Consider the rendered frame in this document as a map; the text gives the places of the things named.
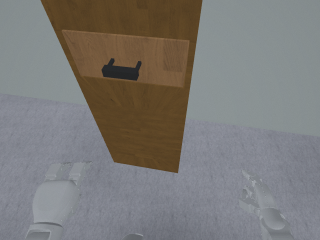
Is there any robot right forearm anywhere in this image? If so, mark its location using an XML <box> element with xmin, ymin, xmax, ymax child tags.
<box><xmin>259</xmin><ymin>208</ymin><xmax>295</xmax><ymax>240</ymax></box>

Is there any right robot hand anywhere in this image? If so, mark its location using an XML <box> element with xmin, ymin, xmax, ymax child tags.
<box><xmin>238</xmin><ymin>169</ymin><xmax>278</xmax><ymax>217</ymax></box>

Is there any cabinet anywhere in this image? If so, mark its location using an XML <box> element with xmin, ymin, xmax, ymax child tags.
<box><xmin>40</xmin><ymin>0</ymin><xmax>203</xmax><ymax>173</ymax></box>

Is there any left robot hand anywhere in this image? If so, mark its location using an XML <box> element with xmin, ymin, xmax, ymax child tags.
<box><xmin>32</xmin><ymin>161</ymin><xmax>93</xmax><ymax>225</ymax></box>

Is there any drawer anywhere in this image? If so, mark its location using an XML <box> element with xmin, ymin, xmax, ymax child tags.
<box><xmin>62</xmin><ymin>29</ymin><xmax>190</xmax><ymax>87</ymax></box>

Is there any handle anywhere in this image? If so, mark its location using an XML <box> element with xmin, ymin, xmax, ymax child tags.
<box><xmin>101</xmin><ymin>58</ymin><xmax>142</xmax><ymax>81</ymax></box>

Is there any robot left forearm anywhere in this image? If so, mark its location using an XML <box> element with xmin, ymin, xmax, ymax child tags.
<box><xmin>24</xmin><ymin>222</ymin><xmax>64</xmax><ymax>240</ymax></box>

